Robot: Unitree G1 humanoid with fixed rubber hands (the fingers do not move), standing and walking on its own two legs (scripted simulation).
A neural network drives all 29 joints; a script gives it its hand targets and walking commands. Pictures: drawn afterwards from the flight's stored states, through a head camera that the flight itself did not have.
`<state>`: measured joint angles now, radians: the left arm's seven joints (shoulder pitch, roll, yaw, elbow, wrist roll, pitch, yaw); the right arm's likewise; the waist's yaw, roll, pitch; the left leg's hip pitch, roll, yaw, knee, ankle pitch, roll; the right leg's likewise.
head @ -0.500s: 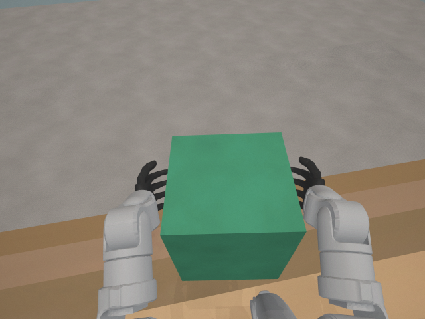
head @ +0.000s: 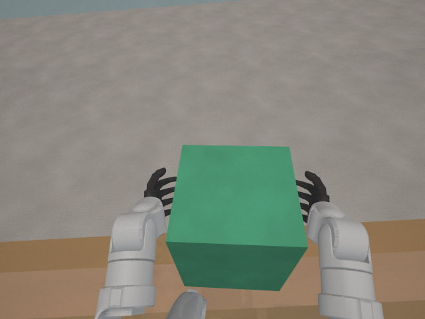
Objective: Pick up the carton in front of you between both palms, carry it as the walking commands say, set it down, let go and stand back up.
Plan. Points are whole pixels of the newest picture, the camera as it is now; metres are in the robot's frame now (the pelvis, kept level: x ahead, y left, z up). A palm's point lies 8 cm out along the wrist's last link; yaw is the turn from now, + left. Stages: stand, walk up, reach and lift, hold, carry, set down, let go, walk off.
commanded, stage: carry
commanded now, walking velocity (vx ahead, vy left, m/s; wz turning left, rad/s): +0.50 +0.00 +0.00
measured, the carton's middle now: (233, 221) +0.33 +0.02 -0.01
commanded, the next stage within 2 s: none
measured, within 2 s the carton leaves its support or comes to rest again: neither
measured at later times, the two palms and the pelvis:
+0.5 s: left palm (199, 145) +0.66 +0.14 -0.10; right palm (294, 147) +0.65 -0.16 -0.10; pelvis +0.33 +0.01 -0.18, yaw +0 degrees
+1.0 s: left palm (211, 122) +1.01 +0.15 -0.30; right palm (275, 126) +1.01 -0.15 -0.31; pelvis +0.70 +0.00 -0.38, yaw -1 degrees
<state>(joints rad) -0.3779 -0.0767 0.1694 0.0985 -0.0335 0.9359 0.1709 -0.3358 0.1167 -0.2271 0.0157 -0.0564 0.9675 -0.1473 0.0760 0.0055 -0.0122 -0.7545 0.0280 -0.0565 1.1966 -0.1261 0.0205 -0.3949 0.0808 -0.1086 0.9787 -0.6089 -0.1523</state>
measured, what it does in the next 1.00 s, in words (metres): goes down: left foot 0.16 m lower, then right foot 0.16 m lower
